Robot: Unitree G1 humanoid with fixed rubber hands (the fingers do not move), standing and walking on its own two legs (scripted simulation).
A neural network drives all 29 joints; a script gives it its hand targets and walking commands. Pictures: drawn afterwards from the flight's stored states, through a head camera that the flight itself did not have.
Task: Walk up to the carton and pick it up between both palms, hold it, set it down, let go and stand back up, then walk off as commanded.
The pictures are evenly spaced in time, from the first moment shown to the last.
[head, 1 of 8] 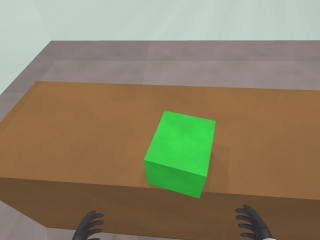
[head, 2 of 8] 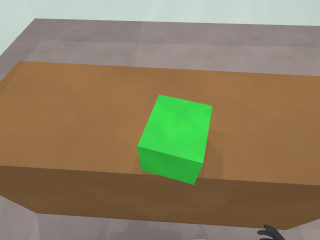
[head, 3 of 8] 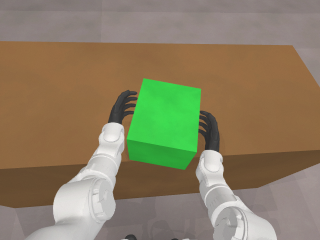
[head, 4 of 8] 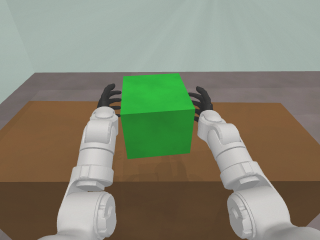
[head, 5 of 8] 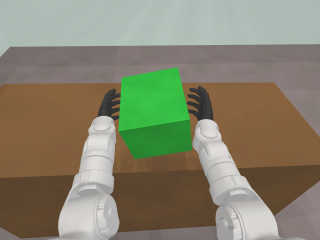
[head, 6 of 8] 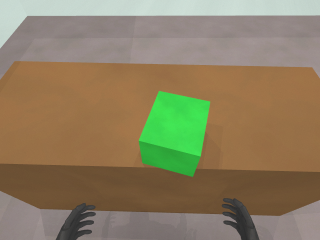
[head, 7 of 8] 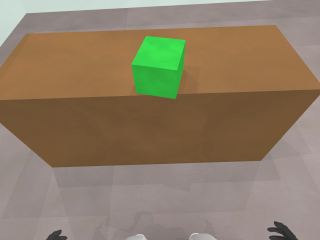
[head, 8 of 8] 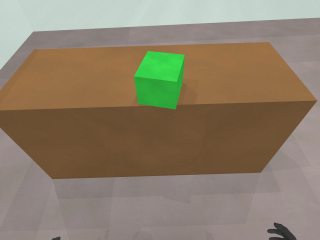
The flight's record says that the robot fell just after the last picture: no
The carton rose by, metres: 0.22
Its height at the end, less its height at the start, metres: +0.00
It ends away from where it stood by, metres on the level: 0.02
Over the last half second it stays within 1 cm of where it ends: yes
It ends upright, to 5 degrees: yes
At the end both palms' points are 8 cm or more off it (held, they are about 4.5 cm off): yes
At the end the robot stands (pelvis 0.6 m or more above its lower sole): yes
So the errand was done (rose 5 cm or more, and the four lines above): yes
